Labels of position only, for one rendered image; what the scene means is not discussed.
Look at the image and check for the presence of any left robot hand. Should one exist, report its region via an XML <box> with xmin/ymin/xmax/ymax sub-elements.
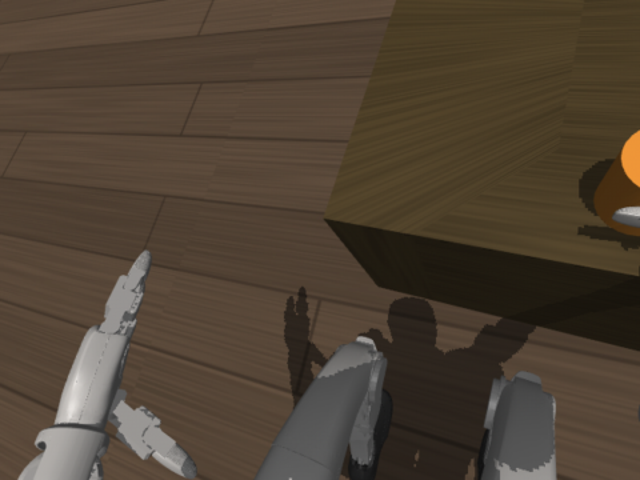
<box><xmin>54</xmin><ymin>250</ymin><xmax>197</xmax><ymax>479</ymax></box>

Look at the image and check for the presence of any right robot hand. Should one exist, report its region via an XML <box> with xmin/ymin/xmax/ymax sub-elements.
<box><xmin>612</xmin><ymin>206</ymin><xmax>640</xmax><ymax>228</ymax></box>

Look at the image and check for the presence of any left robot foot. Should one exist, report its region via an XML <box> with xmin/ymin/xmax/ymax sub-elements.
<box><xmin>348</xmin><ymin>389</ymin><xmax>393</xmax><ymax>480</ymax></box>

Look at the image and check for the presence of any left robot arm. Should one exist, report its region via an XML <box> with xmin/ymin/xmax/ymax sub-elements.
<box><xmin>18</xmin><ymin>424</ymin><xmax>110</xmax><ymax>480</ymax></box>

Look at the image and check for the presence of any can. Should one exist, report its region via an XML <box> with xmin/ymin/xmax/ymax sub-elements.
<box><xmin>594</xmin><ymin>130</ymin><xmax>640</xmax><ymax>236</ymax></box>

